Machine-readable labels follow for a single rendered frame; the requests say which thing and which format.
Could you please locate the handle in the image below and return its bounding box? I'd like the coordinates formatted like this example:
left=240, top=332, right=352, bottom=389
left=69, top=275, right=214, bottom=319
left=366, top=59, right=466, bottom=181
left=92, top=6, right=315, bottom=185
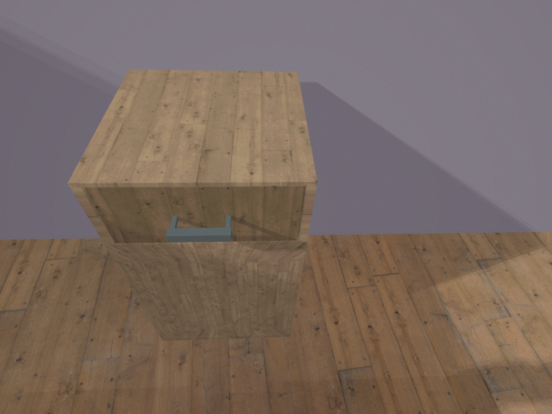
left=166, top=216, right=232, bottom=242

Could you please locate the cabinet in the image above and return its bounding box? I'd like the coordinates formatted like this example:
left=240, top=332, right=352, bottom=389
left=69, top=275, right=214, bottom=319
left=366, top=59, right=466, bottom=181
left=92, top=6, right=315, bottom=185
left=67, top=69, right=317, bottom=341

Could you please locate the drawer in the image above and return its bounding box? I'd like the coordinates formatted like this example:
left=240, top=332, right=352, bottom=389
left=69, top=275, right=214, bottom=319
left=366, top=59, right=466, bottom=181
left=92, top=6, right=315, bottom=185
left=84, top=185, right=304, bottom=243

